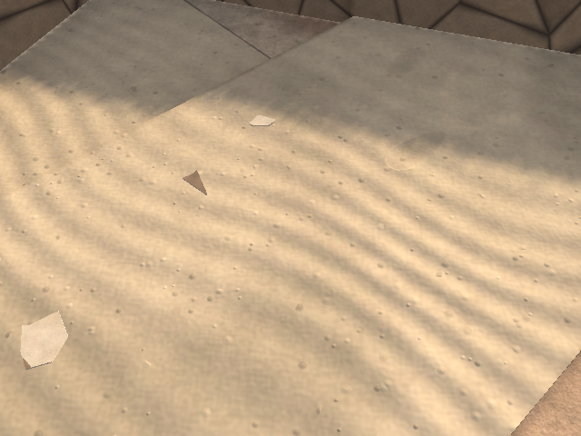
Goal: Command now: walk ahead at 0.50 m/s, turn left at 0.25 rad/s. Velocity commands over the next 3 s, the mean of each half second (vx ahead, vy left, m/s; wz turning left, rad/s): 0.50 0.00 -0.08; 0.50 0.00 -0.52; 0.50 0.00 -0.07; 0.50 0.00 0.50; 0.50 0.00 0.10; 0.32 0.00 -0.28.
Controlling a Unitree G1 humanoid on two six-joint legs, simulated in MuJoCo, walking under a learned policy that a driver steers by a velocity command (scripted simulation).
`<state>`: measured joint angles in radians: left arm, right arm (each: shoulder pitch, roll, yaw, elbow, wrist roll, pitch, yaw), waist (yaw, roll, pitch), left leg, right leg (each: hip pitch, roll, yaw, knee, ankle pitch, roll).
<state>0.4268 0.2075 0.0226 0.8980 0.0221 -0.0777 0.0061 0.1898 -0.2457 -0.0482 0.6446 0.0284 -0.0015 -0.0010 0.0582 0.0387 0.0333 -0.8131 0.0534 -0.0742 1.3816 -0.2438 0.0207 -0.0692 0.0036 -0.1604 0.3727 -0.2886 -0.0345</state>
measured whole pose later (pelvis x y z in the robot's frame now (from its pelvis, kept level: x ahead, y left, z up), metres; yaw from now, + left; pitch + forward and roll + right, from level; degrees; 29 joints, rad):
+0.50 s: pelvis +0.27 +0.06 +0.04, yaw -6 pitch -1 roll +2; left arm 0.19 0.30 0.08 0.82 -0.03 -0.02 0.01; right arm 0.35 -0.24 -0.07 0.81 -0.02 -0.10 0.00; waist -0.04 -0.04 0.01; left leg -0.10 -0.01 0.21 0.30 -0.19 0.06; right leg -0.69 -0.11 0.07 1.10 -0.13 0.00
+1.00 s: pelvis +0.54 -0.06 +0.04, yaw -23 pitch +1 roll +0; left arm 0.29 0.28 0.07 0.73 -0.01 -0.06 -0.03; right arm 0.13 -0.30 -0.06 0.70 0.00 -0.11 -0.01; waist 0.03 0.02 0.06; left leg -0.59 0.10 -0.07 1.11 -0.30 -0.02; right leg -0.25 0.11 0.03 0.39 -0.16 -0.11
